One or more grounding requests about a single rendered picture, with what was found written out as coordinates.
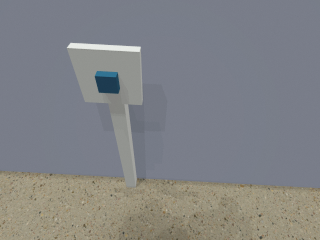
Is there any panel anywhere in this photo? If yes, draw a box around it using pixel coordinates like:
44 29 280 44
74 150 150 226
67 43 143 188

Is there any button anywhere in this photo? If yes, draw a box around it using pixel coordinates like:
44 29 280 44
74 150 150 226
95 71 120 94

